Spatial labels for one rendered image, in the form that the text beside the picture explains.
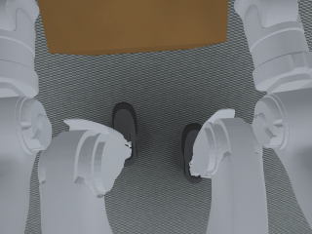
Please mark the carton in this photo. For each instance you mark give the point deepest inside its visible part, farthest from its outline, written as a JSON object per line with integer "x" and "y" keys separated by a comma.
{"x": 114, "y": 27}

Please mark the right robot upper arm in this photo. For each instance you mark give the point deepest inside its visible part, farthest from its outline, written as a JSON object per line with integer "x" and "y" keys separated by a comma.
{"x": 283, "y": 121}

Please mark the left robot foot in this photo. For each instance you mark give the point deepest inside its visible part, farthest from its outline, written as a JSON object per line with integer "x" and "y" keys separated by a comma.
{"x": 124, "y": 121}

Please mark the left robot shin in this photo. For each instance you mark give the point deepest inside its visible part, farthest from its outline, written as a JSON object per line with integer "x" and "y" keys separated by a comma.
{"x": 117, "y": 142}

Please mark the right robot forearm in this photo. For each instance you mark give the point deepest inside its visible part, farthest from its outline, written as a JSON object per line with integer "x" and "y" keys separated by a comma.
{"x": 275, "y": 35}

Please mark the left robot forearm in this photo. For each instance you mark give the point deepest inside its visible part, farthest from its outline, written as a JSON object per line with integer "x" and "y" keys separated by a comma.
{"x": 17, "y": 48}

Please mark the left robot upper arm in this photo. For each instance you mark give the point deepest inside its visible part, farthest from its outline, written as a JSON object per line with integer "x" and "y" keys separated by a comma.
{"x": 25, "y": 130}

